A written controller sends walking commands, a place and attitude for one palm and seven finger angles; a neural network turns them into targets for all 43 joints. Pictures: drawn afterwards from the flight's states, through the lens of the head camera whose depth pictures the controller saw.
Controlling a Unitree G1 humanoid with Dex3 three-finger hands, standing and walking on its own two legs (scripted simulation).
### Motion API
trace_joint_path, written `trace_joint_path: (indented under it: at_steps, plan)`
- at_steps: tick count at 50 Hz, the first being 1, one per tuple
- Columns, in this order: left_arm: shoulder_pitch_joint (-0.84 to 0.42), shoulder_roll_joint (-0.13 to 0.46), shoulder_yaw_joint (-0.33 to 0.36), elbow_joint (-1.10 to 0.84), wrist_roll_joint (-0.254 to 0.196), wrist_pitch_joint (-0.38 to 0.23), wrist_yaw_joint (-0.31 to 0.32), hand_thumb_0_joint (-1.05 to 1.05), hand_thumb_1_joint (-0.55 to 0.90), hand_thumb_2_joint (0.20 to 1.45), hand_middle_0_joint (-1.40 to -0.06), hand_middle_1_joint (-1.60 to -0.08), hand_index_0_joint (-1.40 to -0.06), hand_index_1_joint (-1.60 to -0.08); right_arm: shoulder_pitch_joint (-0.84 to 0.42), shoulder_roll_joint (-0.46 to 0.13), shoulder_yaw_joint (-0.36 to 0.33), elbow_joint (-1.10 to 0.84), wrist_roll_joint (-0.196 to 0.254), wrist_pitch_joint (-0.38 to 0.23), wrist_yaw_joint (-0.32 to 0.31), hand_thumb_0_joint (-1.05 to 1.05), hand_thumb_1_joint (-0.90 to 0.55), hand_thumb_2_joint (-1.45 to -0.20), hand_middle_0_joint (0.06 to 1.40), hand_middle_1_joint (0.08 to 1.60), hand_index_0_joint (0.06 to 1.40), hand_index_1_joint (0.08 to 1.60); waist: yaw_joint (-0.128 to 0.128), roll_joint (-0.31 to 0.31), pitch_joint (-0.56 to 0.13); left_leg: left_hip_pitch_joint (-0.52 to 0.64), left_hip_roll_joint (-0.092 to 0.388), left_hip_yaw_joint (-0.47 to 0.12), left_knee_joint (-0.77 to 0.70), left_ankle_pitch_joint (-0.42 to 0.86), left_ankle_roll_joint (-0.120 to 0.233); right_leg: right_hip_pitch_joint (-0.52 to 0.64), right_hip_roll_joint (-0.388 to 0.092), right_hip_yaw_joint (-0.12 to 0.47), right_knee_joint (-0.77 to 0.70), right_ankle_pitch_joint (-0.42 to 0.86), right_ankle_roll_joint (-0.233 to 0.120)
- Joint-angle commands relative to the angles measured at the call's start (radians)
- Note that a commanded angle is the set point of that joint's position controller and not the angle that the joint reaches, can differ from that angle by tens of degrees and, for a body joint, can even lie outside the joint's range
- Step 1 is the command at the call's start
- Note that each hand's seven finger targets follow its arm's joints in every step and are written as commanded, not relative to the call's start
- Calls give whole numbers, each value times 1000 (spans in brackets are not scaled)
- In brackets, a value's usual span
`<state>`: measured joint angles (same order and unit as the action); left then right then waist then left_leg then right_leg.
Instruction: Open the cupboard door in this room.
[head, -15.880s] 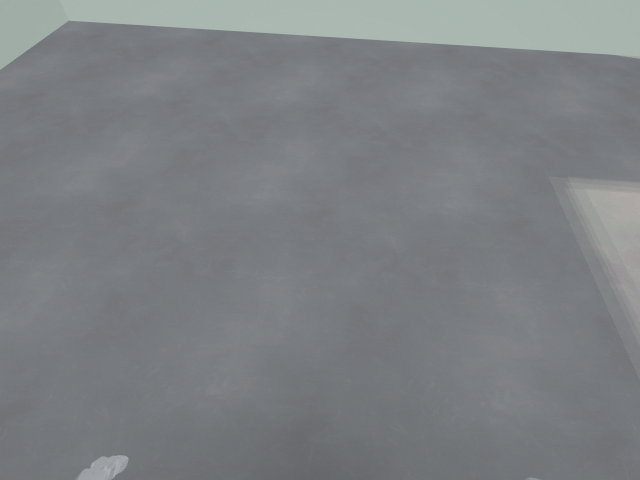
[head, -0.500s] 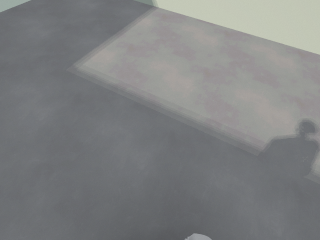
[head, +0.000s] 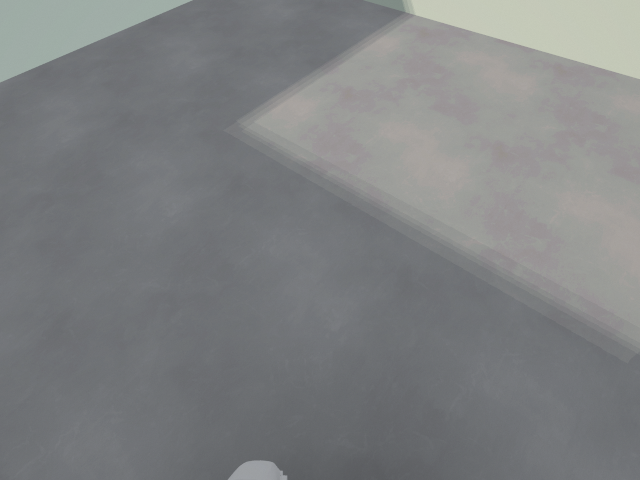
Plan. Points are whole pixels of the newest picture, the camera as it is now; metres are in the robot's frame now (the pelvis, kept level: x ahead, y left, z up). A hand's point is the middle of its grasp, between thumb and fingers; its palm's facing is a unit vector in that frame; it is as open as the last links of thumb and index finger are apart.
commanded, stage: turn or walk to find it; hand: left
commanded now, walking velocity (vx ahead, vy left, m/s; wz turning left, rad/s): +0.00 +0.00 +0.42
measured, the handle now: out of the picture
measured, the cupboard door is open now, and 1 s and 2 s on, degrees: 0 0 0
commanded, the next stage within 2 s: none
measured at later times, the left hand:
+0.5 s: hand out of the picture +0.03 +0.26 -0.16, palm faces +0.23 -0.94 -0.25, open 7.4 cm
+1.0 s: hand out of the picture -0.09 +0.21 -0.18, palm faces +0.45 -0.86 -0.23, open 7.4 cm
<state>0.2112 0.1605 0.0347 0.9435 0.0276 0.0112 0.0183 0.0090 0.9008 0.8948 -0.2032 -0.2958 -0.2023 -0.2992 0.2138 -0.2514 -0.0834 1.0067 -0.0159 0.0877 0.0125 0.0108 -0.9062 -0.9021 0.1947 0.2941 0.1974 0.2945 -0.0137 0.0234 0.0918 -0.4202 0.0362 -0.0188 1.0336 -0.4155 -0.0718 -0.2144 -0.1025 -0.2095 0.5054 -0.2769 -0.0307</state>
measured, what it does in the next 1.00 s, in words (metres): steps on the spot, turning left: left foot, then right foot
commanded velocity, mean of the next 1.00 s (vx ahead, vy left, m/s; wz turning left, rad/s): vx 0.00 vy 0.00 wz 0.42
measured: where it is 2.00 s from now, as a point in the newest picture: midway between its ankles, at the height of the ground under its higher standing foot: outside the picture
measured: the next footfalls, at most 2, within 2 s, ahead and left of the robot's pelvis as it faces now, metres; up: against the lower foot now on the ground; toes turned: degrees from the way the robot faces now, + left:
left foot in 0.16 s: +0.00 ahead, +0.15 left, +0.00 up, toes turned +9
right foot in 0.60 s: +0.06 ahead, -0.09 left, +0.00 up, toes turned +10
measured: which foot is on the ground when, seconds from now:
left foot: up 0.00-0.14, down 0.16-0.60, up 0.62-1.00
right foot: down 0.00-0.16, up 0.18-0.58, down 0.60-1.00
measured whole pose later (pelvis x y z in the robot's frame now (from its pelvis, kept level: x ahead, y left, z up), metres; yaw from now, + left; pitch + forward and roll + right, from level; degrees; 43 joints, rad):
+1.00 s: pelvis -0.05 +0.02 -0.01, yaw +26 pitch -1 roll +1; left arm 0.23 0.20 0.05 0.96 0.03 0.02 0.01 0.01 0.90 0.89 -0.20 -0.30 -0.20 -0.30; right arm 0.18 -0.23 -0.07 0.99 -0.01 0.07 0.01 0.01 -0.91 -0.90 0.19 0.29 0.20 0.29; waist 0.01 -0.01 0.10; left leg -0.31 0.03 0.04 0.75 -0.44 -0.06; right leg -0.26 -0.15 -0.24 0.56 -0.27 0.01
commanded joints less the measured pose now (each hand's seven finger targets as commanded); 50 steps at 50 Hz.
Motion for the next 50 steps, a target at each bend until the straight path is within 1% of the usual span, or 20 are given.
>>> trace_joint_path:
  at_steps: [1, 4, 6, 7, 8, 9, 11, 15, 22, 26, 28, 29, 30, 31, 32, 34, 37, 46, 48, 50]
  plan:
    - [65, 247, 61, -31, 3, -18, 11, 0, 900, 900, -200, -300, -200, -300, -90, -29, 11, -92, 6, -44, 2, 0, -900, -900, 200, 300, 200, 300, 65, -209, -101, -18, 0, 62, -190, -61, 8, 143, -258, 171, -139, 392, -113]
    - [70, 264, 66, -18, 3, -11, 9, 0, 900, 900, -200, -300, -200, -300, -69, -31, 17, -91, 10, -55, -3, 0, -900, -900, 200, 300, 200, 300, 55, -220, -137, 69, -13, 100, -346, -24, 23, 142, -265, 154, -78, 448, -100]
    - [41, 253, 67, -14, -6, -5, 8, 0, 900, 900, -200, -300, -200, -300, -8, -45, 16, -77, 7, -65, -3, 0, -900, -900, 200, 300, 200, 300, 15, -181, -160, 205, -8, 103, -557, 141, 37, 85, -236, 95, 19, 381, -38]
    - [56, 228, 63, -23, -15, 1, 5, 0, 900, 900, -200, -300, -200, -300, 19, -92, 4, -74, 4, -76, -2, 0, -900, -900, 200, 300, 200, 300, -4, -56, -185, 348, 51, 34, -659, 288, 62, -34, -192, 51, 142, 278, 17]
    - [63, 167, 51, -53, -20, 6, -1, 0, 900, 900, -200, -300, -200, -300, 46, -191, -18, -80, -5, -83, -6, 0, -900, -900, 200, 300, 200, 300, -19, 216, -188, 475, 289, -272, -678, 604, 170, -285, -61, 5, 327, -129, 92]
    - [-10, 147, 31, -84, -11, 14, 1, 0, 900, 900, -200, -300, -200, -300, 91, -234, -26, -68, -2, -74, -14, 0, -900, -900, 200, 300, 200, 300, -52, 236, -158, 415, 388, -323, -698, 767, 264, -329, -24, 72, 469, -375, 102]
    - [-69, 162, 38, -67, -15, 28, 5, 0, 900, 900, -200, -300, -200, -300, 43, -188, -16, -62, -4, -76, -34, 0, -900, -900, 200, 300, 200, 300, -36, 231, -116, 337, 316, -274, -690, 713, 263, -347, -28, 174, 587, -289, 101]
    - [-14, 161, 39, -28, -15, 22, -8, 0, 900, 900, -200, -300, -200, -300, -39, -146, 0, -90, -1, -86, -34, 0, -900, -900, 200, 300, 200, 300, 10, 117, -119, 348, 206, -151, -677, 728, 227, -321, -9, 176, 588, -146, 116]
    - [-69, 143, 31, -67, -17, 19, -3, 0, 900, 900, -200, -300, -200, -300, -5, -150, -17, -93, -8, -77, -28, 0, -900, -900, 200, 300, 200, 300, -16, 116, -117, 339, 204, -223, -666, 664, 248, -261, 24, 174, 383, -179, 120]
    - [-31, 143, 31, -68, -22, 8, 0, 0, 900, 900, -200, -300, -200, -300, -29, -148, -22, -104, -10, -69, -24, 0, -900, -900, 200, 300, 200, 300, 0, 145, -117, 241, 173, -273, -627, 654, 228, -106, 65, 149, 172, -122, 103]
    - [38, 152, 36, -54, -21, -4, 2, 0, 900, 900, -200, -300, -200, -300, -45, -138, -23, -113, -3, -68, -23, 0, -900, -900, 200, 300, 200, 300, 38, 106, -152, 177, 128, -264, -563, 563, 185, 40, 61, 139, -45, 48, 97]
    - [78, 188, 42, -47, -14, -15, 6, 0, 900, 900, -200, -300, -200, -300, -39, -108, -22, -117, 4, -71, -18, 0, -900, -900, 200, 300, 200, 300, 53, 21, -175, 99, 76, -219, -485, 419, 136, 157, -11, 198, -148, 134, 82]
    - [97, 268, 57, -46, 0, -25, 15, 0, 900, 900, -200, -300, -200, -300, -22, -45, -10, -136, 11, -74, -11, 0, -900, -900, 200, 300, 200, 300, 53, -227, -181, -86, -55, -75, -307, 115, 68, 267, -239, 422, -178, 248, 2]
    - [88, 299, 64, -59, -3, -22, 15, 0, 900, 900, -200, -300, -200, -300, -49, -55, -16, -155, 5, -59, -14, 0, -900, -900, 200, 300, 200, 300, 66, -303, -138, -112, -89, -42, -104, -179, 48, 143, -387, 508, -217, 305, -106]
    - [55, 271, 69, -72, -8, -22, 18, 0, 900, 900, -200, -300, -200, -300, -58, -80, -23, -142, -4, -44, -14, 0, -900, -900, 200, 300, 200, 300, 63, -295, -107, -104, -55, -91, 39, -168, 55, 41, -363, 502, -241, 217, -138]
    - [-42, 218, 52, -95, -10, -18, 15, 0, 900, 900, -200, -300, -200, -300, -31, -69, -25, -102, -5, -35, -3, 0, -900, -900, 200, 300, 200, 300, 9, -148, -41, -120, -30, -73, 179, -42, 45, -14, -263, 356, -224, 145, -105]
    - [-58, 190, 44, -104, -5, -25, 17, 0, 900, 900, -200, -300, -200, -300, 15, -52, -18, -78, -6, -30, 6, 0, -900, -900, 200, 300, 200, 300, -3, -176, -62, -93, -11, -28, 173, 32, 20, -4, -215, 232, -210, 174, -75]
    - [70, 257, 64, -35, 5, -15, 10, 0, 900, 900, -200, -300, -200, -300, -90, -28, 9, -102, 8, -49, 2, 0, -900, -900, 200, 300, 200, 300, 72, -228, -114, -3, -8, 71, -227, -81, 15, 146, -263, 185, -124, 400, -113]
    - [67, 266, 68, -29, 4, -10, 10, 0, 900, 900, -200, -300, -200, -300, -61, -28, 12, -94, 10, -56, -2, 0, -900, -900, 200, 300, 200, 300, 55, -237, -138, 65, -17, 98, -341, -35, 22, 136, -263, 168, -81, 428, -98]
    - [33, 259, 70, -31, -6, -3, 8, 0, 900, 900, -200, -300, -200, -300, 14, -45, 10, -75, 7, -67, -3, 0, -900, -900, 200, 300, 200, 300, 7, -190, -163, 218, -12, 104, -560, 144, 35, 55, -235, 105, 14, 339, -31]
